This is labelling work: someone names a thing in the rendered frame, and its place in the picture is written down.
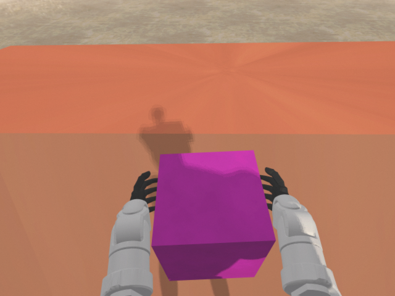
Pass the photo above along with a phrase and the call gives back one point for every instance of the right robot hand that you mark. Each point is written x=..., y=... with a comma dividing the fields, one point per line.
x=277, y=188

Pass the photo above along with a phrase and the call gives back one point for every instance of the right robot forearm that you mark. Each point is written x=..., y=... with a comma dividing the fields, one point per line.
x=304, y=270

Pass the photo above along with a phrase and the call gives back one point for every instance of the left robot forearm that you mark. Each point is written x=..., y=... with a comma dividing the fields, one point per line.
x=128, y=271

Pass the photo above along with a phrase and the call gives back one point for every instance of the left robot hand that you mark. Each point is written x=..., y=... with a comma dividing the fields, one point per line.
x=139, y=191

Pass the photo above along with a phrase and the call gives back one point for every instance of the carton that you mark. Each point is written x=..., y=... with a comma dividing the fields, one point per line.
x=211, y=219

